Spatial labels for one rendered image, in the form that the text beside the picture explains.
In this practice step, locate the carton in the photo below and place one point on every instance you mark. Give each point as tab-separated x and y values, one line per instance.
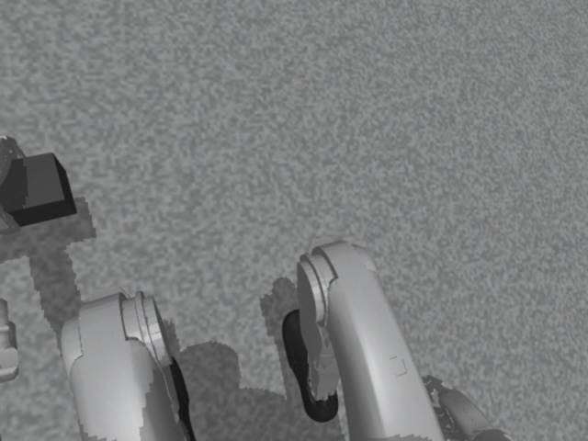
36	189

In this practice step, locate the right robot foot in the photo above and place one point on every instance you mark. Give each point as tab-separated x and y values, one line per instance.
297	354

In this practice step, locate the left robot foot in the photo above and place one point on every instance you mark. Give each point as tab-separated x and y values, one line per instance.
183	400

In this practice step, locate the left robot hand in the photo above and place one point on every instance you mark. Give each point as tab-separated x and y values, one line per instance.
8	152

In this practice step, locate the left robot arm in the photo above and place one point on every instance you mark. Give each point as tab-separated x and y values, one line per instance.
8	346

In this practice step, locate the right robot hand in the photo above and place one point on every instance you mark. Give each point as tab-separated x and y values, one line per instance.
459	418

